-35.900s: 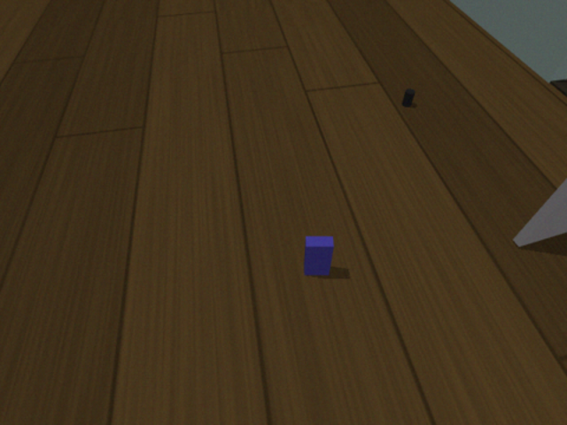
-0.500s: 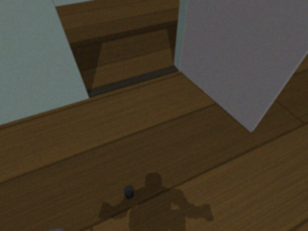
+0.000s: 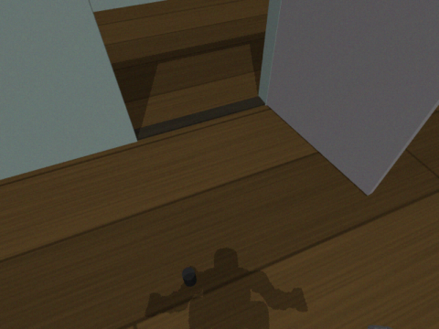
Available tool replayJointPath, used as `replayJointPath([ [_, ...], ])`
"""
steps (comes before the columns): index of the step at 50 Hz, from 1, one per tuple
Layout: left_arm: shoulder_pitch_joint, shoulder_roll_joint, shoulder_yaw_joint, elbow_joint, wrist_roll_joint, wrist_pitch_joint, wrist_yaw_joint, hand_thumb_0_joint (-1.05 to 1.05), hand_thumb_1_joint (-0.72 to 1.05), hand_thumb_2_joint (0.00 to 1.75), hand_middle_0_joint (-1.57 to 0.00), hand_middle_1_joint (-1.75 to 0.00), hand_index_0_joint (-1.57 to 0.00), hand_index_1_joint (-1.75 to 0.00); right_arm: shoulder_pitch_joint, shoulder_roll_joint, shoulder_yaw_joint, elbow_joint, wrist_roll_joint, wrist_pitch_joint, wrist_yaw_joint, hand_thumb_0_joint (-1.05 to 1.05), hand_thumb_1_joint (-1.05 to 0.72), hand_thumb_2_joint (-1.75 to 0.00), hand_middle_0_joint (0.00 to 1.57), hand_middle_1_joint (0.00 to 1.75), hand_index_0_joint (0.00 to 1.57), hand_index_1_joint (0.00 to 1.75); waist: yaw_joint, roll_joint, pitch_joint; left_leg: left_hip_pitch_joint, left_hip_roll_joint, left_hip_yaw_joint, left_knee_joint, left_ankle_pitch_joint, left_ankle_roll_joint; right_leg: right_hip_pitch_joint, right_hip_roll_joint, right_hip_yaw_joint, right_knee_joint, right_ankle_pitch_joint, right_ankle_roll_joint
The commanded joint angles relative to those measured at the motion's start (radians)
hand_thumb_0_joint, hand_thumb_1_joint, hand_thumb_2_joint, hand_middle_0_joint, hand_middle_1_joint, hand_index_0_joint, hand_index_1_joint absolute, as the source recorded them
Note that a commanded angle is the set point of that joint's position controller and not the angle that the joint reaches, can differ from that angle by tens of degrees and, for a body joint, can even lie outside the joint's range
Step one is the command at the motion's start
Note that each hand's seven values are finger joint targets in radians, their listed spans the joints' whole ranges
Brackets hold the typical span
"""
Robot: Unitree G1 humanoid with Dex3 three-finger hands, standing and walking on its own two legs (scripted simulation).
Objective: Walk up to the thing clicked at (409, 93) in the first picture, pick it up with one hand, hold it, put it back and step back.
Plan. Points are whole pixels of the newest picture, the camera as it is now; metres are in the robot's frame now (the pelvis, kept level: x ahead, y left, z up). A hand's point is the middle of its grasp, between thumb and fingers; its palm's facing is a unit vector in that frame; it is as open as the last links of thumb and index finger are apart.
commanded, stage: walk up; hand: left
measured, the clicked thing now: (189, 277) +0.43 +0.17 -0.73
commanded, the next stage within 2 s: none
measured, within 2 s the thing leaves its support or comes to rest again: neither
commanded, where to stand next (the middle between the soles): +0.05 +0.00 m, yaw -1 degrees
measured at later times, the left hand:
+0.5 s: hand out of the picture +0.05 +0.29 -0.16, palm faces +0.03 -0.89 -0.44, open 7.4 cm
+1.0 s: hand out of the picture +0.01 +0.32 -0.18, palm faces -0.01 -0.94 -0.35, open 7.4 cm
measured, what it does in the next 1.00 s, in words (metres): steps on the spot: left foot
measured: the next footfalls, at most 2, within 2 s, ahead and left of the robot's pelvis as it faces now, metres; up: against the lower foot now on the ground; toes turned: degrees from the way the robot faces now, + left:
left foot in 0.66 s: -0.03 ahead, +0.19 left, +0.00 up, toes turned +1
right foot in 1.08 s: +0.04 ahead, -0.15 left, +0.00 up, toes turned +1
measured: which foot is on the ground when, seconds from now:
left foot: down 0.00-0.46, up 0.48-0.64, down 0.66-1.00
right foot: down 0.00-0.66, up 0.68-1.00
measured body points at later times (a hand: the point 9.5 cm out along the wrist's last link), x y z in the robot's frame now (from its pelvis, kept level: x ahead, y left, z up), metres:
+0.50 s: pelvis -0.05 +0.01 -0.02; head +0.02 +0.00 +0.42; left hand +0.05 +0.34 -0.13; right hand +0.08 -0.31 -0.15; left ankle +0.02 +0.13 -0.73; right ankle -0.04 -0.14 -0.74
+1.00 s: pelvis -0.06 +0.02 -0.02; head -0.03 +0.07 +0.43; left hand +0.01 +0.37 -0.15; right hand -0.06 -0.33 -0.09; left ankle -0.07 +0.18 -0.74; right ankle +0.01 -0.15 -0.70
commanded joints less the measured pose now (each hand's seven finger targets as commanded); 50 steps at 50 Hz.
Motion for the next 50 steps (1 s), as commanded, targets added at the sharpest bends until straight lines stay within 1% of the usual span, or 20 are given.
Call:
replayJointPath([
  [1, -0.053, 0.218, 0.044, -0.067, 0.001, -0.024, 0.012, 0.0, 0.9, 0.9, -0.2, -0.3, -0.2, -0.3, -0.045, -0.215, -0.038, -0.061, 0.001, -0.017, -0.012, 0.0, -0.9, -0.9, 0.2, 0.3, 0.2, 0.3, -0.01, 0.033, -0.062, 0.033, 0.092, -0.079, -0.078, 0.166, 0.053, -0.04, -0.074, 0.041, -0.069, 0.09, -0.051],
  [12, -0.033, 0.218, 0.049, -0.066, 0.006, -0.025, 0.009, 0.0, 0.9, 0.9, -0.2, -0.3, -0.2, -0.3, -0.042, -0.211, -0.036, -0.06, -0.002, -0.019, -0.013, 0.0, -0.9, -0.9, 0.2, 0.3, 0.2, 0.3, -0.009, 0.025, -0.084, 0.024, 0.077, -0.083, -0.074, 0.137, 0.049, -0.015, -0.083, 0.047, -0.086, 0.076, -0.054],
  [13, -0.031, 0.285, 0.073, -0.07, -0.023, -0.011, 0.033, 0.0, 0.9, 0.9, -0.2, -0.3, -0.2, -0.3, -0.075, -0.272, -0.069, -0.087, -0.014, 0.01, -0.008, 0.0, -0.9, -0.9, 0.2, 0.3, 0.2, 0.3, -0.003, 0.074, 0.03, -0.021, 0.073, -0.078, 0.032, 0.507, 0.046, -0.089, -0.122, 0.059, 0.019, 0.422, -0.053],
  [14, -0.019, 0.27, 0.076, -0.084, -0.033, -0.006, 0.043, 0.0, 0.9, 0.9, -0.2, -0.3, -0.2, -0.3, -0.052, -0.239, -0.062, -0.096, -0.003, 0.016, -0.009, 0.0, -0.9, -0.9, 0.2, 0.3, 0.2, 0.3, -0.003, 0.042, -0.023, 0.01, 0.075, -0.048, 0.067, 0.623, 0.052, -0.061, -0.116, 0.034, 0.061, 0.54, -0.06],
  [17, -0.019, 0.253, 0.08, -0.109, -0.039, 0.008, 0.054, 0.0, 0.9, 0.9, -0.2, -0.3, -0.2, -0.3, -0.028, -0.249, -0.081, -0.124, 0.001, 0.027, -0.005, 0.0, -0.9, -0.9, 0.2, 0.3, 0.2, 0.3, -0.019, 0.02, -0.124, 0.019, 0.082, -0.037, 0.084, 0.666, 0.093, -0.015, -0.088, 0.006, 0.164, 0.515, -0.068],
  [20, 0.009, 0.253, 0.084, -0.139, -0.033, 0.028, 0.055, 0.0, 0.9, 0.9, -0.2, -0.3, -0.2, -0.3, -0.037, -0.259, -0.101, -0.177, -0.002, 0.051, 0.0, 0.0, -0.9, -0.9, 0.2, 0.3, 0.2, 0.3, -0.011, 0.009, -0.172, -0.007, 0.074, -0.056, 0.171, 0.5, 0.121, -0.054, -0.108, 0.055, 0.222, 0.314, -0.116],
  [22, 0.007, 0.297, 0.1, -0.17, -0.02, 0.03, 0.057, 0.0, 0.9, 0.9, -0.2, -0.3, -0.2, -0.3, -0.048, -0.234, -0.099, -0.219, -0.006, 0.069, 0.007, 0.0, -0.9, -0.9, 0.2, 0.3, 0.2, 0.3, 0.02, -0.118, -0.164, -0.064, -0.003, 0.003, 0.381, 0.185, 0.084, -0.11, -0.27, 0.173, 0.135, 0.37, -0.214],
  [23, -0.007, 0.327, 0.108, -0.188, -0.005, 0.028, 0.06, 0.0, 0.9, 0.9, -0.2, -0.3, -0.2, -0.3, -0.058, -0.219, -0.1, -0.245, -0.013, 0.079, 0.01, 0.0, -0.9, -0.9, 0.2, 0.3, 0.2, 0.3, 0.035, -0.207, -0.124, -0.163, -0.047, 0.008, 0.529, -0.237, 0.043, -0.133, -0.411, 0.277, 0.043, 0.501, -0.297],
  [25, -0.059, 0.372, 0.123, -0.233, 0.017, 0.017, 0.069, 0.0, 0.9, 0.9, -0.2, -0.3, -0.2, -0.3, 0.001, -0.24, -0.113, -0.277, -0.032, 0.097, 0.015, 0.0, -0.9, -0.9, 0.2, 0.3, 0.2, 0.3, -0.002, -0.203, -0.058, -0.194, 0.014, -0.085, 0.7, -0.394, 0.026, -0.272, -0.491, 0.336, 0.034, 0.527, -0.36],
  [27, -0.113, 0.344, 0.124, -0.251, 0.026, 0.012, 0.071, 0.0, 0.9, 0.9, -0.2, -0.3, -0.2, -0.3, 0.053, -0.25, -0.132, -0.268, -0.021, 0.088, 0.031, 0.0, -0.9, -0.9, 0.2, 0.3, 0.2, 0.3, -0.052, -0.168, -0.043, -0.161, 0.011, -0.08, 0.691, -0.383, 0.037, -0.3, -0.391, 0.201, 0.1, 0.455, -0.303],
  [29, -0.096, 0.316, 0.113, -0.259, 0.045, 0.004, 0.061, 0.0, 0.9, 0.9, -0.2, -0.3, -0.2, -0.3, 0.08, -0.221, -0.124, -0.259, -0.009, 0.064, 0.035, 0.0, -0.9, -0.9, 0.2, 0.3, 0.2, 0.3, -0.04, -0.199, -0.098, -0.154, 0.022, -0.001, 0.449, -0.336, 0.032, -0.187, -0.28, 0.116, 0.169, 0.318, -0.218],
  [30, -0.088, 0.299, 0.108, -0.272, 0.052, 0.003, 0.049, 0.0, 0.9, 0.9, -0.2, -0.3, -0.2, -0.3, 0.092, -0.216, -0.123, -0.247, -0.01, 0.045, 0.032, 0.0, -0.9, -0.9, 0.2, 0.3, 0.2, 0.3, -0.032, -0.197, -0.122, -0.096, 0.005, 0.038, 0.307, -0.302, 0.031, -0.19, -0.231, 0.093, 0.206, 0.167, -0.186],
  [32, -0.079, 0.225, 0.086, -0.274, 0.054, 0.027, 0.015, 0.0, 0.9, 0.9, -0.2, -0.3, -0.2, -0.3, 0.244, -0.195, -0.124, -0.167, -0.01, -0.005, 0.006, 0.0, -0.9, -0.9, 0.2, 0.3, 0.2, 0.3, -0.104, -0.041, -0.159, 0.175, -0.026, 0.062, -0.056, -0.15, 0.004, -0.305, -0.093, 0.003, 0.522, -0.155, -0.127],
  [33, -0.041, 0.154, 0.073, -0.294, 0.053, 0.042, 0.006, 0.0, 0.9, 0.9, -0.2, -0.3, -0.2, -0.3, 0.316, -0.289, -0.144, -0.169, -0.036, -0.035, -0.012, 0.0, -0.9, -0.9, 0.2, 0.3, 0.2, 0.3, -0.112, 0.129, -0.115, 0.246, 0.12, -0.227, -0.109, -0.218, 0.031, -0.513, -0.011, 0.068, 0.715, -0.379, -0.088],
  [34, -0.012, 0.152, 0.071, -0.314, 0.041, 0.048, 0.004, 0.0, 0.9, 0.9, -0.2, -0.3, -0.2, -0.3, 0.309, -0.409, -0.161, -0.197, -0.047, -0.057, -0.027, 0.0, -0.9, -0.9, 0.2, 0.3, 0.2, 0.3, -0.078, 0.214, -0.073, 0.24, 0.32, -0.585, -0.13, -0.13, 0.112, -0.706, 0.082, 0.164, 0.823, -0.418, -0.073],
  [35, -0.043, 0.246, 0.098, -0.303, 0.039, 0.054, 0.007, 0.0, 0.9, 0.9, -0.2, -0.3, -0.2, -0.3, 0.236, -0.473, -0.17, -0.218, -0.023, -0.063, -0.035, 0.0, -0.9, -0.9, 0.2, 0.3, 0.2, 0.3, -0.071, 0.076, -0.038, 0.111, 0.422, -0.68, -0.174, -0.293, 0.25, -0.664, -0.004, 0.246, 0.774, -0.313, -0.082],
  [36, -0.101, 0.291, 0.101, -0.301, 0.04, 0.044, 0.007, 0.0, 0.9, 0.9, -0.2, -0.3, -0.2, -0.3, 0.157, -0.497, -0.175, -0.228, -0.016, -0.068, -0.041, 0.0, -0.9, -0.9, 0.2, 0.3, 0.2, 0.3, -0.064, 0.091, 0.037, 0.006, 0.451, -0.735, -0.216, -0.356, 0.302, -0.645, -0.037, 0.255, 0.77, -0.296, -0.07],
  [39, 0.042, 0.309, 0.134, -0.257, 0.025, 0.064, -0.032, 0.0, 0.9, 0.9, -0.2, -0.3, -0.2, -0.3, 0.162, -0.37, -0.145, -0.242, -0.019, -0.098, -0.074, 0.0, -0.9, -0.9, 0.2, 0.3, 0.2, 0.3, 0.0, 0.029, 0.053, 0.104, 0.281, -0.312, -0.065, -0.066, 0.193, -0.635, -0.033, 0.269, 0.761, -0.135, -0.054],
  [45, 0.043, 0.253, 0.143, -0.315, 0.027, 0.099, -0.066, 0.0, 0.9, 0.9, -0.2, -0.3, -0.2, -0.3, 0.241, -0.344, -0.146, -0.253, -0.014, -0.109, -0.103, 0.0, -0.9, -0.9, 0.2, 0.3, 0.2, 0.3, -0.015, 0.116, 0.071, 0.001, 0.269, -0.14, -0.045, 0.211, 0.197, -0.538, 0.026, 0.227, 0.741, -0.068, -0.021],
  [50, 0.05, 0.216, 0.108, -0.288, -0.01, 0.056, -0.054, 0.0, 0.9, 0.9, -0.2, -0.3, -0.2, -0.3, 0.132, -0.303, -0.117, -0.306, -0.025, -0.077, -0.062, 0.0, -0.9, -0.9, 0.2, 0.3, 0.2, 0.3, -0.023, 0.301, 0.033, -0.118, 0.183, 0.008, 0.0, 0.117, 0.173, -0.272, 0.018, 0.042, 0.397, -0.074, -0.024],
])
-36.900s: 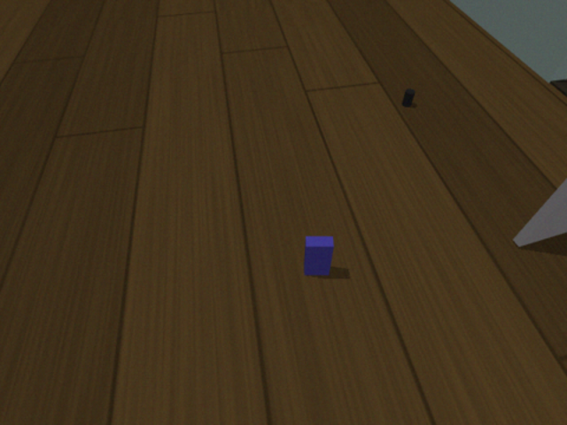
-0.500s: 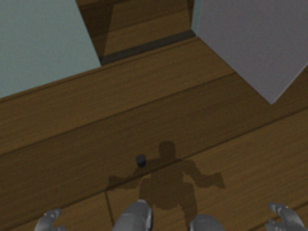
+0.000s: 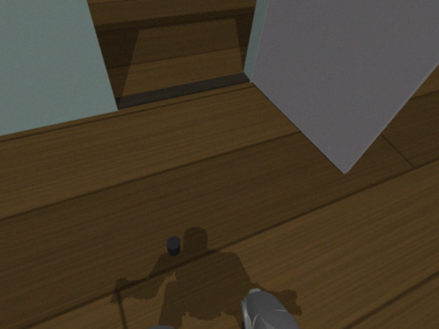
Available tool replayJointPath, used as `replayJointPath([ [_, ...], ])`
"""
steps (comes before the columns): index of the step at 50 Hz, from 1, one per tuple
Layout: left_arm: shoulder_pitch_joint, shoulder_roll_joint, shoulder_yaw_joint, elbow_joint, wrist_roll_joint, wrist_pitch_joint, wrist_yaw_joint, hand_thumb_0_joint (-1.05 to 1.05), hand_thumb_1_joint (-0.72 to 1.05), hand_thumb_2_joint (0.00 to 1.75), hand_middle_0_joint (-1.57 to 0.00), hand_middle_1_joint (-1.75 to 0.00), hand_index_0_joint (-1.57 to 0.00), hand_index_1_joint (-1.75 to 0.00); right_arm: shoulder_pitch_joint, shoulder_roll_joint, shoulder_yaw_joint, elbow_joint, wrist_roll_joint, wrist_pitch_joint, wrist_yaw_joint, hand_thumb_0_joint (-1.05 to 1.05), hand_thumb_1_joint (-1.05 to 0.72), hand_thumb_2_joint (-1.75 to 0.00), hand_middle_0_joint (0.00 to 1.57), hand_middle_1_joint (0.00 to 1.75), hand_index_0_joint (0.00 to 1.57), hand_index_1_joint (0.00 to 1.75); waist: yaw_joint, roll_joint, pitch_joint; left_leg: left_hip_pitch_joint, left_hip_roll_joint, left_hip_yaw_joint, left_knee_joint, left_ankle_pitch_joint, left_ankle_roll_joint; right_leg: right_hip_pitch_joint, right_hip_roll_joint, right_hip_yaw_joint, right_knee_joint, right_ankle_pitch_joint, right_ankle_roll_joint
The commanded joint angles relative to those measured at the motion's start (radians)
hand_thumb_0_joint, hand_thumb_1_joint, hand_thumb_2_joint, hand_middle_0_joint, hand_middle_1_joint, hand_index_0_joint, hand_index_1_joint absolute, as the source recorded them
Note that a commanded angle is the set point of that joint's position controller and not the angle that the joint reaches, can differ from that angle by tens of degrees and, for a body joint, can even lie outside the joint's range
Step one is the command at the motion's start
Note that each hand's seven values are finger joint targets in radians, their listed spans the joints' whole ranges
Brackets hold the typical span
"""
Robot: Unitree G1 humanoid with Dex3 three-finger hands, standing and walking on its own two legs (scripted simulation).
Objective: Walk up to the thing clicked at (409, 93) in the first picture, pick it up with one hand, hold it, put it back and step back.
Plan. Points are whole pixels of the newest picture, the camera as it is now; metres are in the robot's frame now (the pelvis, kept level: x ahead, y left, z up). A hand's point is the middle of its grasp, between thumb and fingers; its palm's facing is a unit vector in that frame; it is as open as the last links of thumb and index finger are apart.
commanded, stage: walk up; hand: left
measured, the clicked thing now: (173, 246) +0.49 +0.15 -0.72
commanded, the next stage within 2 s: stand in 1.46 s
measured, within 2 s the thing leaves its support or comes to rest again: neither
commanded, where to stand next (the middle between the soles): +0.11 -0.02 m, yaw -1 degrees
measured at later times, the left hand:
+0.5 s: hand out of the picture +0.04 +0.31 -0.14, palm faces +0.04 -0.85 -0.52, open 7.4 cm
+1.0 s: hand out of the picture +0.08 +0.24 -0.16, palm faces -0.07 -0.92 -0.39, open 7.4 cm
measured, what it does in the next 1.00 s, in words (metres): steps on the spot: right foot, then left foot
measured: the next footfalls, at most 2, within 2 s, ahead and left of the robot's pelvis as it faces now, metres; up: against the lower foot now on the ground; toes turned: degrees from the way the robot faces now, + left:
right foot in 0.08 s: +0.10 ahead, -0.17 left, +0.00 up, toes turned +1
left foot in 0.52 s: +0.04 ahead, +0.16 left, +0.00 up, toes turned +1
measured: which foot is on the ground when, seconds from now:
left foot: down 0.00-0.10, up 0.12-0.50, down 0.52-0.96, up 0.98-1.00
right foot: up 0.00-0.06, down 0.08-0.54, up 0.56-0.92, down 0.94-1.00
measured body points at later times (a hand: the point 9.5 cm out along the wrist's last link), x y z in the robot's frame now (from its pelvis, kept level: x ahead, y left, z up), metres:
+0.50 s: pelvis -0.02 +0.00 -0.02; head +0.02 -0.02 +0.43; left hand +0.04 +0.35 -0.10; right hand +0.09 -0.32 -0.15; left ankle +0.00 +0.15 -0.72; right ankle +0.06 -0.17 -0.73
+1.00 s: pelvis -0.01 -0.04 -0.02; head +0.01 -0.03 +0.43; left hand +0.08 +0.29 -0.13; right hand +0.00 -0.40 -0.11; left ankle +0.00 +0.14 -0.71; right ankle +0.01 -0.17 -0.73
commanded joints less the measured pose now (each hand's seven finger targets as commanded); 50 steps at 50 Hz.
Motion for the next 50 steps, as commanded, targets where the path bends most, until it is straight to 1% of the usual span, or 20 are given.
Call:
replayJointPath([
  [1, -0.012, 0.102, 0.009, -0.066, -0.022, -0.068, 0.011, 0.0, 0.9, 0.9, -0.2, -0.3, -0.2, -0.3, -0.144, -0.265, -0.048, -0.134, 0.001, 0.009, 0.014, 0.0, -0.9, -0.9, 0.2, 0.3, 0.2, 0.3, 0.003, 0.453, -0.078, -0.163, 0.126, -0.069, -0.131, 0.275, 0.205, 0.231, 0.009, -0.165, -0.238, 0.001, 0.003],
  [4, 0.123, 0.144, 0.025, 0.002, -0.011, -0.1, 0.032, 0.0, 0.9, 0.9, -0.2, -0.3, -0.2, -0.3, -0.066, -0.174, -0.01, -0.124, 0.018, 0.05, 0.02, 0.0, -0.9, -0.9, 0.2, 0.3, 0.2, 0.3, 0.052, 0.127, -0.157, -0.201, 0.021, 0.008, 0.276, 0.066, 0.149, 0.423, 0.0, -0.088, -0.527, 0.126, -0.007],
  [5, 0.1, 0.234, 0.039, -0.024, 0.008, -0.114, 0.04, 0.0, 0.9, 0.9, -0.2, -0.3, -0.2, -0.3, -0.023, -0.108, 0.013, -0.145, 0.03, 0.053, 0.019, 0.0, -0.9, -0.9, 0.2, 0.3, 0.2, 0.3, 0.025, -0.126, -0.164, -0.325, -0.078, 0.018, 0.415, -0.22, 0.091, 0.412, -0.217, 0.279, -0.58, 0.225, -0.082],
  [7, 0.002, 0.262, 0.027, -0.062, 0.01, -0.112, 0.048, 0.0, 0.9, 0.9, -0.2, -0.3, -0.2, -0.3, -0.056, -0.198, -0.011, -0.125, 0.033, 0.06, 0.003, 0.0, -0.9, -0.9, 0.2, 0.3, 0.2, 0.3, 0.029, -0.056, -0.162, -0.236, -0.057, -0.106, 0.464, -0.304, 0.083, 0.22, -0.338, 0.435, -0.649, 0.058, -0.247],
  [10, -0.044, 0.203, 0.012, -0.065, 0.004, -0.133, 0.062, 0.0, 0.9, 0.9, -0.2, -0.3, -0.2, -0.3, -0.051, -0.219, -0.017, -0.075, 0.041, 0.07, 0.017, 0.0, -0.9, -0.9, 0.2, 0.3, 0.2, 0.3, -0.002, -0.01, -0.135, -0.271, -0.019, -0.12, 0.412, -0.203, 0.078, 0.265, -0.225, 0.231, -0.569, 0.055, -0.179],
  [17, 0.12, 0.231, 0.043, -0.065, -0.006, -0.16, 0.13, 0.0, 0.9, 0.9, -0.2, -0.3, -0.2, -0.3, -0.144, -0.227, -0.048, -0.16, -0.031, 0.124, 0.066, 0.0, -0.9, -0.9, 0.2, 0.3, 0.2, 0.3, 0.042, 0.004, -0.152, -0.43, 0.002, -0.139, 0.519, -0.148, 0.053, 0.348, -0.31, 0.258, -0.498, 0.323, -0.262],
  [23, -0.015, 0.199, 0.019, -0.126, 0.022, -0.146, 0.104, 0.0, 0.9, 0.9, -0.2, -0.3, -0.2, -0.3, -0.098, -0.181, -0.05, -0.116, 0.011, 0.1, 0.083, 0.0, -0.9, -0.9, 0.2, 0.3, 0.2, 0.3, 0.008, -0.141, -0.165, -0.144, -0.046, 0.011, 0.208, -0.174, 0.057, 0.08, -0.193, 0.084, -0.486, -0.047, -0.207],
  [25, -0.067, 0.141, -0.005, -0.133, 0.008, -0.121, 0.087, 0.0, 0.9, 0.9, -0.2, -0.3, -0.2, -0.3, 0.0, -0.171, -0.052, -0.053, 0.018, 0.073, 0.069, 0.0, -0.9, -0.9, 0.2, 0.3, 0.2, 0.3, -0.049, -0.061, -0.176, 0.063, -0.076, 0.039, -0.033, 0.018, 0.054, -0.045, -0.128, 0.011, -0.316, -0.071, -0.14],
  [26, -0.031, 0.07, -0.027, -0.128, -0.003, -0.11, 0.086, 0.0, 0.9, 0.9, -0.2, -0.3, -0.2, -0.3, 0.027, -0.201, -0.054, -0.041, 0.008, 0.055, 0.055, 0.0, -0.9, -0.9, 0.2, 0.3, 0.2, 0.3, -0.062, 0.107, -0.175, 0.089, -0.02, -0.086, -0.157, -0.03, 0.062, -0.098, -0.052, -0.023, -0.132, -0.094, -0.103],
  [27, -0.014, 0.013, -0.047, -0.138, -0.016, -0.104, 0.089, 0.0, 0.9, 0.9, -0.2, -0.3, -0.2, -0.3, -0.024, -0.287, -0.061, -0.071, -0.008, 0.04, 0.043, 0.0, -0.9, -0.9, 0.2, 0.3, 0.2, 0.3, -0.04, 0.313, -0.132, 0.013, 0.206, -0.461, -0.271, -0.111, 0.123, -0.192, 0.068, -0.054, 0.025, -0.203, -0.055],
  [28, -0.043, 0.126, -0.012, -0.117, -0.01, -0.096, 0.098, 0.0, 0.9, 0.9, -0.2, -0.3, -0.2, -0.3, -0.114, -0.367, -0.069, -0.106, 0.008, 0.039, 0.04, 0.0, -0.9, -0.9, 0.2, 0.3, 0.2, 0.3, -0.035, 0.226, -0.08, -0.204, 0.339, -0.632, -0.334, -0.25, 0.245, -0.099, 0.04, 0.023, 0.076, -0.247, -0.042],
  [29, -0.038, 0.167, -0.005, -0.089, -0.008, -0.1, 0.095, 0.0, 0.9, 0.9, -0.2, -0.3, -0.2, -0.3, -0.212, -0.37, -0.067, -0.119, 0.012, 0.038, 0.038, 0.0, -0.9, -0.9, 0.2, 0.3, 0.2, 0.3, -0.006, 0.229, -0.026, -0.323, 0.378, -0.647, -0.341, -0.295, 0.329, -0.022, 0.004, 0.003, 0.105, -0.242, -0.04],
  [32, 0.064, 0.148, 0.0, -0.033, -0.014, -0.095, 0.071, 0.0, 0.9, 0.9, -0.2, -0.3, -0.2, -0.3, -0.224, -0.269, -0.037, -0.122, 0.007, 0.007, 0.025, 0.0, -0.9, -0.9, 0.2, 0.3, 0.2, 0.3, 0.036, 0.179, -0.048, -0.103, 0.198, -0.302, -0.187, 0.081, 0.223, -0.079, 0.016, 0.006, 0.079, -0.111, -0.039],
  [41, -0.004, 0.17, 0.035, -0.103, 0.029, -0.078, -0.003, 0.0, 0.9, 0.9, -0.2, -0.3, -0.2, -0.3, 0.007, -0.351, -0.078, -0.102, 0.007, -0.027, 0.005, 0.0, -0.9, -0.9, 0.2, 0.3, 0.2, 0.3, -0.042, 0.319, -0.088, 0.068, 0.261, -0.364, -0.206, -0.124, 0.3, -0.13, -0.042, -0.087, -0.014, -0.2, -0.026],
  [43, 0.014, 0.155, 0.032, -0.106, 0.019, -0.095, -0.009, 0.0, 0.9, 0.9, -0.2, -0.3, -0.2, -0.3, -0.015, -0.346, -0.072, -0.122, -0.001, -0.025, 0.018, 0.0, -0.9, -0.9, 0.2, 0.3, 0.2, 0.3, -0.035, 0.361, -0.085, 0.029, 0.241, -0.313, -0.201, -0.126, 0.302, -0.073, -0.037, -0.123, -0.093, -0.225, -0.03],
  [46, 0.18, 0.124, 0.032, -0.039, 0.006, -0.128, 0.007, 0.0, 0.9, 0.9, -0.2, -0.3, -0.2, -0.3, -0.147, -0.298, -0.044, -0.163, 0.0, 0.0, 0.04, 0.0, -0.9, -0.9, 0.2, 0.3, 0.2, 0.3, 0.076, 0.362, -0.099, -0.24, 0.125, -0.099, -0.032, 0.051, 0.221, 0.304, 0.031, -0.242, -0.365, -0.041, -0.047],
  [47, 0.268, 0.14, 0.043, -0.007, 0.006, -0.141, 0.023, 0.0, 0.9, 0.9, -0.2, -0.3, -0.2, -0.3, -0.149, -0.228, -0.02, -0.167, 0.002, 0.014, 0.042, 0.0, -0.9, -0.9, 0.2, 0.3, 0.2, 0.3, 0.121, 0.237, -0.112, -0.338, 0.057, -0.025, 0.179, 0.045, 0.172, 0.438, 0.042, -0.212, -0.444, 0.019, -0.026],
  [48, 0.325, 0.234, 0.065, 0.004, 0.013, -0.153, 0.041, 0.0, 0.9, 0.9, -0.2, -0.3, -0.2, -0.3, -0.142, -0.122, 0.01, -0.193, 0.014, 0.023, 0.038, 0.0, -0.9, -0.9, 0.2, 0.3, 0.2, 0.3, 0.141, -0.051, -0.095, -0.518, -0.047, 0.038, 0.471, -0.08, 0.108, 0.483, -0.142, 0.141, -0.586, -0.098, -0.055],
  [49, 0.251, 0.291, 0.062, -0.051, 0.018, -0.166, 0.053, 0.0, 0.9, 0.9, -0.2, -0.3, -0.2, -0.3, -0.148, -0.127, 0.013, -0.21, 0.016, 0.031, 0.029, 0.0, -0.9, -0.9, 0.2, 0.3, 0.2, 0.3, 0.098, -0.037, -0.058, -0.604, -0.106, -0.068, 0.552, -0.219, 0.074, 0.402, -0.357, 0.496, -0.679, -0.048, -0.155],
  [50, 0.178, 0.316, 0.059, -0.069, 0.011, -0.161, 0.055, 0.0, 0.9, 0.9, -0.2, -0.3, -0.2, -0.3, -0.162, -0.226, -0.018, -0.199, 0.015, 0.036, 0.021, 0.0, -0.9, -0.9, 0.2, 0.3, 0.2, 0.3, 0.091, 0.079, -0.051, -0.568, -0.043, -0.139, 0.554, -0.232, 0.078, 0.335, -0.41, 0.527, -0.69, -0.14, -0.244],
])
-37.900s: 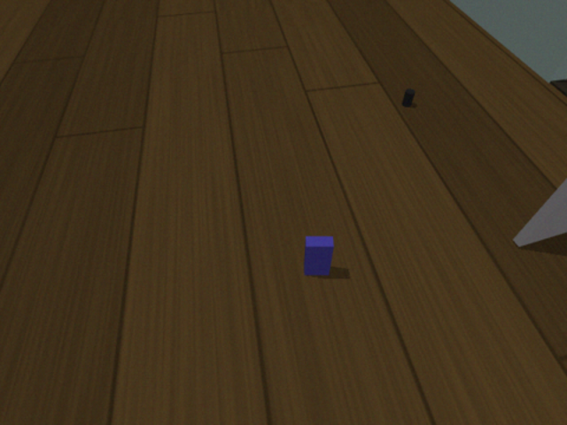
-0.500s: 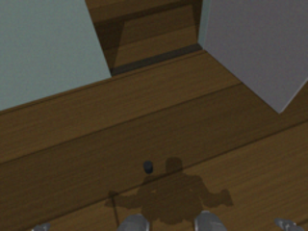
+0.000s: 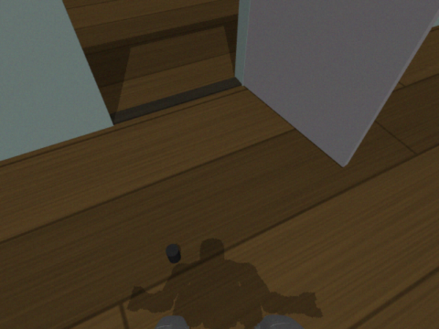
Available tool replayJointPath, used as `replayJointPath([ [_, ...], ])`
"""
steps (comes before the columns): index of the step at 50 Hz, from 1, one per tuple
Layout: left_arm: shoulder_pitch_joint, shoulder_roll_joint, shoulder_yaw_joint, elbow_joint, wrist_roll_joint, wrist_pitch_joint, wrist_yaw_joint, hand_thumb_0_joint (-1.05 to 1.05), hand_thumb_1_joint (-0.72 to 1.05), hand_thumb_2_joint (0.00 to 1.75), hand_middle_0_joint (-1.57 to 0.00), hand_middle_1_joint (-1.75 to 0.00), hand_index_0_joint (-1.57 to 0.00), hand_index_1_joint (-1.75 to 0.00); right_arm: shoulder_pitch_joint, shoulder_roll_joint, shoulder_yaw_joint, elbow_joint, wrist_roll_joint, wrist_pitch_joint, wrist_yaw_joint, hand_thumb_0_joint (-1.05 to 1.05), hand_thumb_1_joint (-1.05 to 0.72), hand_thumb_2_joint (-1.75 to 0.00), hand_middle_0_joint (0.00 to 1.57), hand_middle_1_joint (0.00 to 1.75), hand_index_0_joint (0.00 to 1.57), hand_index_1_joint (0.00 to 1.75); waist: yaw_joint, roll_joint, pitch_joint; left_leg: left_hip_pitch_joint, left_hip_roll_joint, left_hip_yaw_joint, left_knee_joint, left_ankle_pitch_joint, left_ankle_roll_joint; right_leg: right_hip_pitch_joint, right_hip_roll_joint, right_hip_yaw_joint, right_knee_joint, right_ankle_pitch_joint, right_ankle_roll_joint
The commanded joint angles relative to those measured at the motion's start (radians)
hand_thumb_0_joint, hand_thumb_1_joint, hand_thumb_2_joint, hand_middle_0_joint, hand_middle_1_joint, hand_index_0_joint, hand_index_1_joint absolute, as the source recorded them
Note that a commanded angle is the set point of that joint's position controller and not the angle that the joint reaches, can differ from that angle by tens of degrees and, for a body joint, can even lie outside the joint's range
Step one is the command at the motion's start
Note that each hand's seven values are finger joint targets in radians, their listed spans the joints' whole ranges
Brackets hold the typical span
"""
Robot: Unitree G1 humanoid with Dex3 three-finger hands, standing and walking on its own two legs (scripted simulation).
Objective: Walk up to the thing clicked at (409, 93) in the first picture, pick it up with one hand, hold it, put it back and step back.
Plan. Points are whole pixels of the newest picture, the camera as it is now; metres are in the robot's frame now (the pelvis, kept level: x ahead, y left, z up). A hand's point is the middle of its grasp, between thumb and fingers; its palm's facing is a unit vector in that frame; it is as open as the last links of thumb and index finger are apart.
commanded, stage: walk up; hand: left
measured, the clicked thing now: (173, 253) +0.49 +0.21 -0.70
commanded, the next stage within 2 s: stand in 0.46 s
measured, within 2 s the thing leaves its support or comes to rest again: neither
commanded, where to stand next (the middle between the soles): +0.12 +0.02 m, yaw +1 degrees
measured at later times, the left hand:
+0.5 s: hand out of the picture +0.06 +0.37 -0.13, palm faces +0.09 -0.86 -0.51, open 7.4 cm
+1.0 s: hand out of the picture +0.04 +0.31 -0.12, palm faces +0.03 -0.93 -0.35, open 7.4 cm
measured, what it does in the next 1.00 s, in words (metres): steps on the spot: left foot, then right foot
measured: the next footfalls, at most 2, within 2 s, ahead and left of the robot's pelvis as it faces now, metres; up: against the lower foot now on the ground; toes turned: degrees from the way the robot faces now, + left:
left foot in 0.44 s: +0.06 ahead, +0.19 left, +0.00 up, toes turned +1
right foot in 0.72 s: +0.07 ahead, -0.07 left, +0.00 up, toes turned +3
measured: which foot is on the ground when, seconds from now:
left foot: up 0.00-0.42, down 0.44-1.00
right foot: down 0.00-0.46, up 0.48-0.70, down 0.72-1.00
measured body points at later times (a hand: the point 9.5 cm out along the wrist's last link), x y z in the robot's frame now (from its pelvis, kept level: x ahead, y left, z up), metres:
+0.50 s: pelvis -0.01 +0.06 -0.01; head +0.04 +0.05 +0.44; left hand +0.05 +0.41 -0.10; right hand +0.11 -0.24 -0.13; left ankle +0.03 +0.19 -0.71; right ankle +0.03 -0.12 -0.69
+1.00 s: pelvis -0.01 +0.05 +0.03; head -0.01 +0.05 +0.48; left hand +0.04 +0.36 -0.09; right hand +0.08 -0.25 -0.10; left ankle +0.03 +0.19 -0.71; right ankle +0.04 -0.08 -0.71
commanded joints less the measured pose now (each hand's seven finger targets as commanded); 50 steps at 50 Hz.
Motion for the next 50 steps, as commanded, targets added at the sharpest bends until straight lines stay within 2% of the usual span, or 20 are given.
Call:
replayJointPath([
  [1, 0.096, 0.367, 0.082, -0.056, -0.005, -0.04, 0.048, 0.0, 0.9, 0.9, -0.2, -0.3, -0.2, -0.3, -0.127, -0.174, -0.036, -0.138, 0.009, -0.01, -0.008, 0.0, -0.9, -0.9, 0.2, 0.3, 0.2, 0.3, 0.083, -0.02, 0.027, -0.379, -0.082, -0.095, 0.265, -0.105, 0.012, 0.107, -0.416, 0.668, -0.493, -0.133, -0.258],
  [3, 0.049, 0.311, 0.064, -0.063, -0.013, -0.06, 0.064, 0.0, 0.9, 0.9, -0.2, -0.3, -0.2, -0.3, -0.035, -0.158, -0.041, -0.084, 0.02, 0.002, 0.01, 0.0, -0.9, -0.9, 0.2, 0.3, 0.2, 0.3, 0.03, 0.019, 0.028, -0.34, -0.07, -0.127, 0.223, 0.018, 0.008, 0.154, -0.316, 0.436, -0.417, 0.041, -0.168],
  [5, 0.069, 0.305, 0.057, -0.051, -0.02, -0.069, 0.089, 0.0, 0.9, 0.9, -0.2, -0.3, -0.2, -0.3, 0.013, -0.144, -0.044, -0.078, 0.004, 0.027, 0.019, 0.0, -0.9, -0.9, 0.2, 0.3, 0.2, 0.3, 0.017, -0.005, -0.002, -0.269, -0.074, -0.13, 0.21, 0.063, -0.01, 0.11, -0.295, 0.323, -0.351, 0.324, -0.15],
  [8, 0.093, 0.298, 0.054, -0.065, -0.033, -0.069, 0.119, 0.0, 0.9, 0.9, -0.2, -0.3, -0.2, -0.3, -0.011, -0.139, -0.053, -0.123, -0.014, 0.063, 0.033, 0.0, -0.9, -0.9, 0.2, 0.3, 0.2, 0.3, 0.02, -0.06, -0.023, -0.253, -0.116, -0.14, 0.302, 0.079, -0.025, 0.098, -0.326, 0.249, -0.264, 0.784, -0.195],
  [10, 0.047, 0.292, 0.052, -0.087, -0.035, -0.066, 0.133, 0.0, 0.9, 0.9, -0.2, -0.3, -0.2, -0.3, -0.017, -0.137, -0.06, -0.146, -0.012, 0.075, 0.037, 0.0, -0.9, -0.9, 0.2, 0.3, 0.2, 0.3, 0.005, -0.106, -0.034, -0.24, -0.145, -0.149, 0.348, 0.084, -0.035, 0.068, -0.338, 0.217, -0.249, 0.86, -0.215],
  [18, 0.003, 0.252, 0.041, -0.132, -0.002, -0.037, 0.101, 0.0, 0.9, 0.9, -0.2, -0.3, -0.2, -0.3, -0.093, -0.113, -0.046, -0.135, 0.032, 0.036, 0.029, 0.0, -0.9, -0.9, 0.2, 0.3, 0.2, 0.3, 0.066, -0.299, -0.144, -0.099, -0.113, 0.04, -0.098, 0.046, -0.035, 0.159, -0.242, 0.097, -0.147, 0.514, -0.192],
  [21, -0.021, 0.234, 0.023, -0.133, -0.018, -0.008, 0.081, 0.0, 0.9, 0.9, -0.2, -0.3, -0.2, -0.3, -0.006, -0.12, -0.049, -0.066, 0.021, 0.001, 0.021, 0.0, -0.9, -0.9, 0.2, 0.3, 0.2, 0.3, 0.006, -0.203, -0.175, 0.172, -0.177, 0.108, -0.374, 0.159, -0.014, -0.001, -0.193, 0.069, 0.092, 0.32, -0.142],
  [22, 0.031, 0.161, -0.001, -0.126, -0.021, 0.001, 0.078, 0.0, 0.9, 0.9, -0.2, -0.3, -0.2, -0.3, 0.023, -0.166, -0.061, -0.055, 0.006, -0.011, 0.014, 0.0, -0.9, -0.9, 0.2, 0.3, 0.2, 0.3, -0.007, -0.018, -0.18, 0.253, -0.104, -0.051, -0.413, 0.18, 0.022, -0.127, -0.158, 0.059, 0.262, 0.12, -0.093],
  [23, 0.049, 0.019, -0.031, -0.16, -0.028, 0.001, 0.077, 0.0, 0.9, 0.9, -0.2, -0.3, -0.2, -0.3, 0.026, -0.237, -0.057, -0.095, 0.004, -0.033, 0.005, 0.0, -0.9, -0.9, 0.2, 0.3, 0.2, 0.3, -0.004, 0.288, -0.196, 0.327, 0.234, -0.526, -0.552, 0.432, 0.08, -0.328, -0.003, 0.064, 0.378, -0.307, -0.012],
  [24, -0.117, 0.171, 0.006, -0.183, -0.028, 0.003, 0.099, 0.0, 0.9, 0.9, -0.2, -0.3, -0.2, -0.3, 0.009, -0.297, -0.072, -0.065, 0.004, -0.044, -0.006, 0.0, -0.9, -0.9, 0.2, 0.3, 0.2, 0.3, -0.06, 0.115, -0.182, 0.193, 0.249, -0.592, -0.524, 0.417, 0.233, -0.274, 0.001, 0.223, 0.362, -0.298, -0.013],
  [25, -0.149, 0.202, 0.007, -0.177, -0.03, 0.003, 0.105, 0.0, 0.9, 0.9, -0.2, -0.3, -0.2, -0.3, -0.048, -0.277, -0.079, -0.054, -0.004, -0.043, -0.014, 0.0, -0.9, -0.9, 0.2, 0.3, 0.2, 0.3, -0.016, 0.094, -0.096, 0.121, 0.241, -0.574, -0.506, 0.281, 0.253, -0.324, -0.027, 0.213, 0.329, -0.253, -0.012],
  [28, -0.033, 0.198, 0.015, -0.067, -0.036, 0.006, 0.078, 0.0, 0.9, 0.9, -0.2, -0.3, -0.2, -0.3, -0.197, -0.14, -0.036, -0.088, 0.009, -0.031, -0.012, 0.0, -0.9, -0.9, 0.2, 0.3, 0.2, 0.3, 0.04, 0.151, -0.083, 0.079, 0.114, -0.267, -0.516, 0.134, 0.162, -0.17, -0.047, 0.133, 0.243, -0.172, -0.031],
  [34, 0.019, 0.139, -0.005, 0.019, -0.024, -0.008, 0.062, 0.0, 0.9, 0.9, -0.2, -0.3, -0.2, -0.3, -0.234, -0.124, -0.03, -0.037, 0.012, -0.018, 0.007, 0.0, -0.9, -0.9, 0.2, 0.3, 0.2, 0.3, 0.055, 0.252, -0.101, 0.0, 0.058, -0.159, -0.491, 0.209, 0.12, 0.109, -0.023, 0.033, -0.157, -0.031, -0.005],
  [35, 0.041, 0.133, -0.01, 0.034, -0.026, -0.017, 0.063, 0.0, 0.9, 0.9, -0.2, -0.3, -0.2, -0.3, -0.243, -0.106, -0.026, -0.029, 0.018, -0.012, 0.01, 0.0, -0.9, -0.9, 0.2, 0.3, 0.2, 0.3, 0.074, 0.229, -0.106, 0.004, 0.038, -0.135, -0.443, 0.226, 0.087, 0.174, -0.023, 0.047, -0.297, 0.094, -0.003],
  [37, -0.047, 0.208, -0.008, 0.022, -0.003, -0.03, 0.068, 0.0, 0.9, 0.9, -0.2, -0.3, -0.2, -0.3, -0.216, -0.023, -0.003, -0.025, 0.039, -0.009, 0.011, 0.0, -0.9, -0.9, 0.2, 0.3, 0.2, 0.3, 0.027, 0.031, -0.122, -0.001, -0.061, -0.062, -0.348, 0.205, -0.003, 0.161, -0.178, 0.302, -0.389, 0.173, -0.067],
  [38, -0.129, 0.243, -0.009, 0.017, -0.004, -0.031, 0.064, 0.0, 0.9, 0.9, -0.2, -0.3, -0.2, -0.3, -0.208, -0.033, 0.001, -0.014, 0.043, -0.005, 0.012, 0.0, -0.9, -0.9, 0.2, 0.3, 0.2, 0.3, -0.022, -0.004, -0.096, 0.084, -0.092, -0.032, -0.388, 0.107, -0.002, 0.018, -0.219, 0.343, -0.437, -0.001, -0.103],
  [40, -0.193, 0.216, -0.024, 0.029, -0.002, -0.018, 0.048, 0.0, 0.9, 0.9, -0.2, -0.3, -0.2, -0.3, -0.192, -0.073, -0.01, 0.031, 0.032, -0.004, 0.022, 0.0, -0.9, -0.9, 0.2, 0.3, 0.2, 0.3, -0.039, 0.003, -0.035, 0.224, -0.057, -0.071, -0.487, 0.014, 0.017, -0.157, -0.162, 0.276, -0.473, -0.315, -0.076],
  [43, -0.161, 0.165, -0.041, 0.057, -0.018, -0.02, 0.041, 0.0, 0.9, 0.9, -0.2, -0.3, -0.2, -0.3, -0.234, -0.098, -0.011, 0.061, 0.018, -0.004, 0.033, 0.0, -0.9, -0.9, 0.2, 0.3, 0.2, 0.3, -0.001, -0.034, -0.011, 0.121, -0.034, -0.096, -0.529, -0.008, 0.028, -0.049, -0.114, 0.213, -0.491, -0.247, -0.036],
  [47, -0.159, 0.146, -0.045, 0.089, -0.021, -0.026, 0.042, 0.0, 0.9, 0.9, -0.2, -0.3, -0.2, -0.3, -0.22, -0.073, 0.009, 0.097, 0.018, -0.021, 0.029, 0.0, -0.9, -0.9, 0.2, 0.3, 0.2, 0.3, 0.001, -0.071, -0.071, 0.176, -0.038, -0.057, -0.537, 0.219, 0.018, 0.052, -0.13, 0.206, -0.497, -0.031, -0.036],
  [50, -0.146, 0.16, -0.04, 0.101, -0.026, -0.019, 0.04, 0.0, 0.9, 0.9, -0.2, -0.3, -0.2, -0.3, -0.227, -0.094, 0.005, 0.116, 0.02, -0.019, 0.031, 0.0, -0.9, -0.9, 0.2, 0.3, 0.2, 0.3, 0.019, -0.049, -0.07, 0.124, -0.036, -0.071, -0.596, 0.078, 0.009, 0.057, -0.116, 0.198, -0.51, -0.157, -0.028],
])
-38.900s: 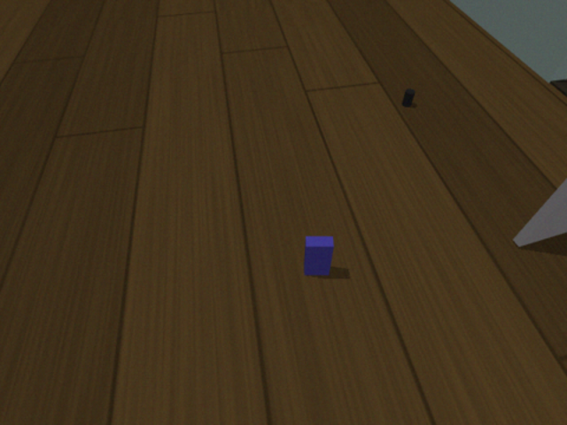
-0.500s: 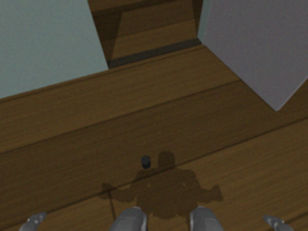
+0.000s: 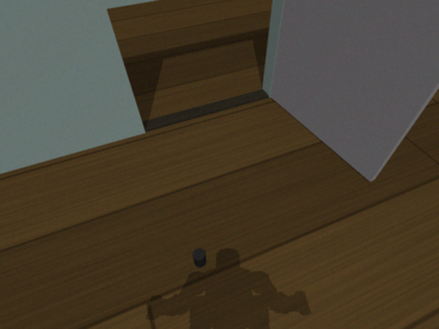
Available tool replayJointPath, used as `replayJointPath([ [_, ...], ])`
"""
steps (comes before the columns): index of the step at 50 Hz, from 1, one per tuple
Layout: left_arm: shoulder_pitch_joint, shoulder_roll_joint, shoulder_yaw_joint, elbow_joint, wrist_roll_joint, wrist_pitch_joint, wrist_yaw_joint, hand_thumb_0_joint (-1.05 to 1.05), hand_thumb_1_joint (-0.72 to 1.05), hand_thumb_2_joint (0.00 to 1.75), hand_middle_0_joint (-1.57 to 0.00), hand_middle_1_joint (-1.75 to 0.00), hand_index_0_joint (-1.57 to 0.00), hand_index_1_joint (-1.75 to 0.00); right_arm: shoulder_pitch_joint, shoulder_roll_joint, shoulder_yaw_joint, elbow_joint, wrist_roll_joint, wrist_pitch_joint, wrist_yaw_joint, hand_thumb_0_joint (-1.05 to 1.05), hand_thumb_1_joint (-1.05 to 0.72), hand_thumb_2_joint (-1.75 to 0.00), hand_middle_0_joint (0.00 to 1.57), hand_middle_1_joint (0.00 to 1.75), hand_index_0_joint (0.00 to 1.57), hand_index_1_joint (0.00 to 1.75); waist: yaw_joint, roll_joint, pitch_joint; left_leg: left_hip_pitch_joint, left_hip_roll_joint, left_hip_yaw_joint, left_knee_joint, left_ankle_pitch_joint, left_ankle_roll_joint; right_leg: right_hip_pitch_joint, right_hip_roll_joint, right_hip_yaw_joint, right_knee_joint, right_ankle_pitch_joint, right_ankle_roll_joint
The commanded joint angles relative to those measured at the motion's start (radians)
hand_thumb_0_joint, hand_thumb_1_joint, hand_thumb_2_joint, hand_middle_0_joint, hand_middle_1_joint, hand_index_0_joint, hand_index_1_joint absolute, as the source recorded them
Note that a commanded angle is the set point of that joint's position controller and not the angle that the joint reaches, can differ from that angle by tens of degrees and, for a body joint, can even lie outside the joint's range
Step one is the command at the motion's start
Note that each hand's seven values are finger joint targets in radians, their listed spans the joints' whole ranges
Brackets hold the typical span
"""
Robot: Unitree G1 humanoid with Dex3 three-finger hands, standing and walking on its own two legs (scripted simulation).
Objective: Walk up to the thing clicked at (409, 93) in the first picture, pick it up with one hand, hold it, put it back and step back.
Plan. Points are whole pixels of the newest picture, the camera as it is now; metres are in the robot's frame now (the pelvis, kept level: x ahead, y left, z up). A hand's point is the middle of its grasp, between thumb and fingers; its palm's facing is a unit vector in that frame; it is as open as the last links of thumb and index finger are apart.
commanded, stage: stand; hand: left
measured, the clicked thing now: (199, 258) +0.52 +0.13 -0.73
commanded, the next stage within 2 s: rise first in 1.92 s
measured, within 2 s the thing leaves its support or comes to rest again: neither
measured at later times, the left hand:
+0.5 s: hand out of the picture +0.13 +0.26 -0.15, palm faces -0.03 -0.95 -0.32, open 7.4 cm
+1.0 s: hand out of the picture +0.12 +0.25 -0.15, palm faces -0.02 -0.94 -0.34, open 7.4 cm
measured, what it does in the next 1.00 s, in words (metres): stands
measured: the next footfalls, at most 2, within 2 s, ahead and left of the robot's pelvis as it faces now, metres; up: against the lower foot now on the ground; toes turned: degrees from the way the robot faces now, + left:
none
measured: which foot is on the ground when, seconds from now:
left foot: down 0.00-1.00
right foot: down 0.00-1.00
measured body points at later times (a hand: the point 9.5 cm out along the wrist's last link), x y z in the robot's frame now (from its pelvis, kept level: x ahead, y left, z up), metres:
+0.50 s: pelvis +0.04 +0.01 +0.01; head +0.06 +0.02 +0.46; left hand +0.13 +0.31 -0.13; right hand +0.12 -0.29 -0.12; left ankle +0.05 +0.13 -0.74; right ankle +0.05 -0.13 -0.74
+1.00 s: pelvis +0.05 +0.00 +0.01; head +0.06 +0.00 +0.46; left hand +0.12 +0.30 -0.12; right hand +0.13 -0.30 -0.12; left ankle +0.05 +0.13 -0.74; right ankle +0.05 -0.13 -0.74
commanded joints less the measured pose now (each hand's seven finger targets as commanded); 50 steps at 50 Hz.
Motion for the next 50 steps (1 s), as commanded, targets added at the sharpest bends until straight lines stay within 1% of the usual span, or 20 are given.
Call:
replayJointPath([
  [1, -0.066, 0.23, 0.052, -0.06, -0.003, -0.025, 0.008, 0.0, 0.9, 0.9, -0.2, -0.3, -0.2, -0.3, -0.039, -0.223, -0.045, -0.041, 0.0, -0.018, -0.008, 0.0, -0.9, -0.9, 0.2, 0.3, 0.2, 0.3, -0.003, -0.055, -0.024, -0.045, 0.075, -0.119, -0.155, -0.251, 0.043, -0.058, -0.106, 0.156, -0.207, -0.383, -0.042],
  [2, -0.073, 0.23, 0.051, -0.059, -0.002, -0.021, 0.007, 0.0, 0.9, 0.9, -0.2, -0.3, -0.2, -0.3, -0.044, -0.221, -0.044, -0.037, 0.0, -0.015, -0.008, 0.0, -0.9, -0.9, 0.2, 0.3, 0.2, 0.3, -0.003, -0.056, -0.007, -0.06, 0.072, -0.117, -0.158, -0.273, 0.041, -0.071, -0.105, 0.157, -0.208, -0.408, -0.044],
  [3, -0.073, 0.228, 0.051, -0.058, -0.002, -0.02, 0.006, 0.0, 0.9, 0.9, -0.2, -0.3, -0.2, -0.3, -0.05, -0.22, -0.044, -0.034, -0.001, -0.016, -0.008, 0.0, -0.9, -0.9, 0.2, 0.3, 0.2, 0.3, -0.002, -0.047, -0.005, -0.052, 0.073, -0.114, -0.15, -0.247, 0.04, -0.07, -0.111, 0.161, -0.207, -0.385, -0.046],
  [7, -0.069, 0.207, 0.047, -0.043, -0.004, -0.026, 0.008, 0.0, 0.9, 0.9, -0.2, -0.3, -0.2, -0.3, -0.053, -0.208, -0.033, -0.013, -0.004, -0.033, -0.015, 0.0, -0.9, -0.9, 0.2, 0.3, 0.2, 0.3, 0.007, -0.012, -0.082, -0.014, 0.091, -0.11, -0.155, -0.067, 0.046, 0.033, -0.108, 0.126, -0.152, -0.107, -0.044],
  [9, -0.067, 0.213, 0.046, -0.039, -0.005, -0.025, 0.008, 0.0, 0.9, 0.9, -0.2, -0.3, -0.2, -0.3, -0.068, -0.215, -0.033, -0.009, -0.002, -0.032, -0.015, 0.0, -0.9, -0.9, 0.2, 0.3, 0.2, 0.3, 0.017, 0.008, -0.076, -0.065, 0.097, -0.129, -0.191, -0.157, 0.045, 0.047, -0.097, 0.113, -0.149, -0.152, -0.04],
  [11, -0.082, 0.22, 0.046, -0.033, -0.004, -0.022, 0.006, 0.0, 0.9, 0.9, -0.2, -0.3, -0.2, -0.3, -0.069, -0.21, -0.03, -0.002, -0.001, -0.029, -0.015, 0.0, -0.9, -0.9, 0.2, 0.3, 0.2, 0.3, 0.011, 0.013, -0.059, -0.069, 0.098, -0.129, -0.206, -0.171, 0.041, 0.044, -0.096, 0.115, -0.139, -0.149, -0.039],
  [14, -0.08, 0.206, 0.041, -0.027, -0.004, -0.024, 0.007, 0.0, 0.9, 0.9, -0.2, -0.3, -0.2, -0.3, -0.084, -0.214, -0.027, 0.004, -0.002, -0.031, -0.02, 0.0, -0.9, -0.9, 0.2, 0.3, 0.2, 0.3, 0.013, 0.033, -0.093, -0.014, 0.104, -0.116, -0.179, -0.03, 0.039, 0.065, -0.103, 0.102, -0.128, -0.007, -0.036],
  [15, -0.089, 0.211, 0.04, -0.027, -0.002, -0.025, 0.009, 0.0, 0.9, 0.9, -0.2, -0.3, -0.2, -0.3, -0.081, -0.208, -0.027, 0.007, 0.0, -0.034, -0.021, 0.0, -0.9, -0.9, 0.2, 0.3, 0.2, 0.3, 0.007, 0.014, -0.121, 0.02, 0.103, -0.104, -0.161, 0.074, 0.038, 0.078, -0.111, 0.1, -0.12, 0.061, -0.038],
  [18, -0.099, 0.208, 0.038, -0.022, -0.008, -0.026, 0.012, 0.0, 0.9, 0.9, -0.2, -0.3, -0.2, -0.3, -0.07, -0.212, -0.022, 0.02, 0.004, -0.037, -0.026, 0.0, -0.9, -0.9, 0.2, 0.3, 0.2, 0.3, 0.003, 0.028, -0.167, 0.07, 0.108, -0.087, -0.133, 0.231, 0.039, 0.116, -0.113, 0.088, -0.106, 0.187, -0.034],
  [23, -0.107, 0.2, 0.035, -0.01, -0.007, -0.02, 0.014, 0.0, 0.9, 0.9, -0.2, -0.3, -0.2, -0.3, -0.088, -0.211, -0.019, 0.027, 0.007, -0.03, -0.03, 0.0, -0.9, -0.9, 0.2, 0.3, 0.2, 0.3, -0.004, 0.021, -0.165, 0.098, 0.114, -0.077, -0.134, 0.278, 0.037, 0.124, -0.113, 0.081, -0.116, 0.231, -0.025],
  [24, -0.107, 0.199, 0.035, -0.01, -0.004, -0.019, 0.015, 0.0, 0.9, 0.9, -0.2, -0.3, -0.2, -0.3, -0.098, -0.211, -0.021, 0.026, 0.008, -0.029, -0.031, 0.0, -0.9, -0.9, 0.2, 0.3, 0.2, 0.3, -0.004, 0.013, -0.17, 0.114, 0.117, -0.077, -0.13, 0.314, 0.036, 0.121, -0.113, 0.075, -0.108, 0.264, -0.028],
  [25, -0.108, 0.199, 0.036, -0.008, -0.005, -0.019, 0.017, 0.0, 0.9, 0.9, -0.2, -0.3, -0.2, -0.3, -0.096, -0.214, -0.022, 0.028, 0.009, -0.026, -0.032, 0.0, -0.9, -0.9, 0.2, 0.3, 0.2, 0.3, -0.006, 0.004, -0.168, 0.118, 0.117, -0.074, -0.131, 0.317, 0.033, 0.122, -0.113, 0.075, -0.113, 0.27, -0.026],
  [28, -0.112, 0.193, 0.034, -0.001, -0.003, -0.015, 0.016, 0.0, 0.9, 0.9, -0.2, -0.3, -0.2, -0.3, -0.113, -0.207, -0.018, 0.03, 0.007, -0.019, -0.031, 0.0, -0.9, -0.9, 0.2, 0.3, 0.2, 0.3, -0.007, 0.009, -0.11, 0.08, 0.109, -0.075, -0.163, 0.193, 0.026, 0.094, -0.105, 0.075, -0.144, 0.154, -0.02],
  [35, -0.119, 0.198, 0.035, -0.001, 0.002, -0.022, 0.017, 0.0, 0.9, 0.9, -0.2, -0.3, -0.2, -0.3, -0.138, -0.204, -0.019, 0.026, 0.004, -0.015, -0.024, 0.0, -0.9, -0.9, 0.2, 0.3, 0.2, 0.3, -0.01, 0.001, -0.108, 0.101, 0.106, -0.07, -0.169, 0.115, 0.024, 0.068, -0.111, 0.088, -0.182, 0.101, -0.019],
  [38, -0.12, 0.201, 0.038, -0.004, 0.0, -0.027, 0.018, 0.0, 0.9, 0.9, -0.2, -0.3, -0.2, -0.3, -0.153, -0.203, -0.02, 0.02, 0.004, -0.016, -0.023, 0.0, -0.9, -0.9, 0.2, 0.3, 0.2, 0.3, -0.006, 0.001, -0.152, 0.115, 0.112, -0.069, -0.158, 0.182, 0.028, 0.114, -0.119, 0.083, -0.166, 0.187, -0.02],
  [40, -0.116, 0.203, 0.039, 0.001, 0.0, -0.026, 0.019, 0.0, 0.9, 0.9, -0.2, -0.3, -0.2, -0.3, -0.144, -0.201, -0.017, 0.024, 0.005, -0.015, -0.023, 0.0, -0.9, -0.9, 0.2, 0.3, 0.2, 0.3, -0.008, 0.001, -0.133, 0.1, 0.106, -0.068, -0.167, 0.149, 0.025, 0.106, -0.115, 0.084, -0.178, 0.154, -0.019],
  [43, -0.116, 0.196, 0.036, 0.002, 0.0, -0.024, 0.019, 0.0, 0.9, 0.9, -0.2, -0.3, -0.2, -0.3, -0.154, -0.205, -0.017, 0.023, 0.005, -0.015, -0.023, 0.0, -0.9, -0.9, 0.2, 0.3, 0.2, 0.3, -0.004, -0.005, -0.133, 0.102, 0.109, -0.07, -0.164, 0.155, 0.026, 0.107, -0.117, 0.081, -0.179, 0.154, -0.019],
  [45, -0.113, 0.201, 0.038, 0.003, 0.002, -0.023, 0.019, 0.0, 0.9, 0.9, -0.2, -0.3, -0.2, -0.3, -0.145, -0.202, -0.016, 0.025, 0.004, -0.012, -0.023, 0.0, -0.9, -0.9, 0.2, 0.3, 0.2, 0.3, -0.006, -0.01, -0.124, 0.092, 0.105, -0.071, -0.174, 0.098, 0.028, 0.094, -0.114, 0.082, -0.19, 0.096, -0.018],
  [49, -0.104, 0.198, 0.037, 0.003, 0.001, -0.023, 0.019, 0.0, 0.9, 0.9, -0.2, -0.3, -0.2, -0.3, -0.145, -0.207, -0.016, 0.026, 0.005, -0.015, -0.025, 0.0, -0.9, -0.9, 0.2, 0.3, 0.2, 0.3, 0.001, 0.005, -0.157, 0.118, 0.114, -0.071, -0.161, 0.2, 0.028, 0.122, -0.117, 0.074, -0.167, 0.19, -0.023],
  [50, -0.108, 0.201, 0.039, 0.004, 0.001, -0.022, 0.02, 0.0, 0.9, 0.9, -0.2, -0.3, -0.2, -0.3, -0.135, -0.203, -0.015, 0.028, 0.004, -0.014, -0.026, 0.0, -0.9, -0.9, 0.2, 0.3, 0.2, 0.3, -0.004, -0.001, -0.148, 0.1, 0.109, -0.069, -0.165, 0.179, 0.027, 0.126, -0.115, 0.072, -0.17, 0.169, -0.022],
])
